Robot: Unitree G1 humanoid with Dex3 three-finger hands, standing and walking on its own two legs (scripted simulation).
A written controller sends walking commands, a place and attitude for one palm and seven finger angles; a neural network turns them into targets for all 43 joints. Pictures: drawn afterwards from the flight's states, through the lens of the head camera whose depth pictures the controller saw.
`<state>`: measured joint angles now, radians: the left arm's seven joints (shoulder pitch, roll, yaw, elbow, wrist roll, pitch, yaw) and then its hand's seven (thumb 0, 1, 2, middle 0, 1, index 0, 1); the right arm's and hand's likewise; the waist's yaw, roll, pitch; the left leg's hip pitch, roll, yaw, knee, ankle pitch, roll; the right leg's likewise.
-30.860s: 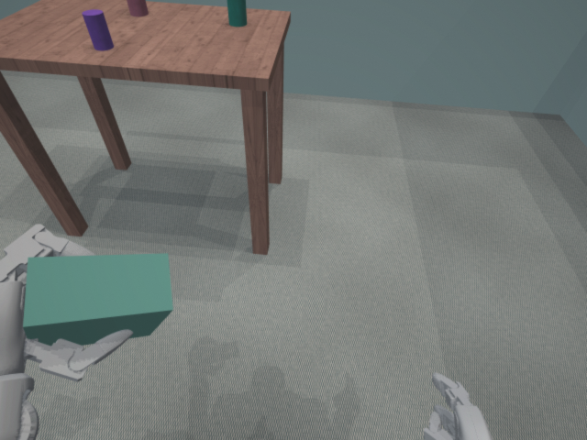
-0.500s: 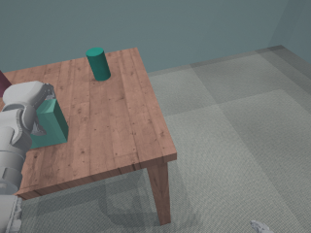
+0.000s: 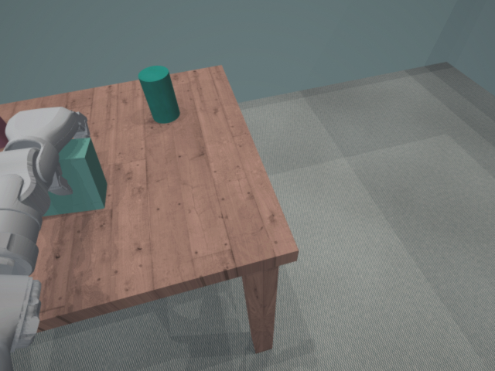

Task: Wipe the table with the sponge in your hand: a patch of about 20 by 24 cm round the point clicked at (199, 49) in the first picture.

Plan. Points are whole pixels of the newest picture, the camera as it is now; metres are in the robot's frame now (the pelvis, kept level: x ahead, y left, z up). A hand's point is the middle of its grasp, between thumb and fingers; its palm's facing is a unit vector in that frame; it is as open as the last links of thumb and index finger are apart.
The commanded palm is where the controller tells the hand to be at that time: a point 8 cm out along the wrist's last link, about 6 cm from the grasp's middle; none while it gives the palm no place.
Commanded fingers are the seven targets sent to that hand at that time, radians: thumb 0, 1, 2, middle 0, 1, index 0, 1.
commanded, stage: slide across to the middle lane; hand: left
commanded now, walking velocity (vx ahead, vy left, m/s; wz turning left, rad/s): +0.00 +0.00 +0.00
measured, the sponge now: (63, 186) +0.39 +0.35 +0.09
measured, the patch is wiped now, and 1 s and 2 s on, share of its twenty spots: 0.25 0.40 0.45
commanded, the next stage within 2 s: wipe back along the middle lane in 0.68 s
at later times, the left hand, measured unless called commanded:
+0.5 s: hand (89, 142) +0.43 +0.29 +0.14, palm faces -0.02 +0.04 -1.00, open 10.2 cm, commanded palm +0.42 +0.28 +0.19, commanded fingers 0.00 0.10 1.30 -1.20 -1.60 -1.20 -1.60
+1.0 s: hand (113, 143) +0.43 +0.25 +0.14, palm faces +0.01 -0.01 -1.00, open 10.2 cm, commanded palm +0.40 +0.25 +0.18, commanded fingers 0.00 0.10 1.30 -1.20 -1.60 -1.20 -1.60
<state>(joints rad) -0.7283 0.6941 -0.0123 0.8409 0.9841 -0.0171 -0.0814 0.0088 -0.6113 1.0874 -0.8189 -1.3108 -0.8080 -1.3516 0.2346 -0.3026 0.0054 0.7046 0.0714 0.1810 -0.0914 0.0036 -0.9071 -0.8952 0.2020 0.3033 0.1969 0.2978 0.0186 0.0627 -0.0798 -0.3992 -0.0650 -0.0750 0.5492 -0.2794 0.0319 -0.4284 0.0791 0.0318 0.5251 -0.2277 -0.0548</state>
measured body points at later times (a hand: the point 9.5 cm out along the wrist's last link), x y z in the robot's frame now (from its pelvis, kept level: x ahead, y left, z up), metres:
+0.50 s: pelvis +0.02 +0.03 +0.01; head +0.05 +0.00 +0.46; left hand +0.43 +0.29 +0.20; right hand +0.18 -0.21 -0.13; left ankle -0.01 +0.10 -0.73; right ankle +0.02 -0.09 -0.73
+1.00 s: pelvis +0.04 +0.01 +0.01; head +0.06 -0.02 +0.46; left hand +0.43 +0.25 +0.20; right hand +0.22 -0.23 -0.11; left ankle -0.01 +0.10 -0.73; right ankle +0.02 -0.09 -0.73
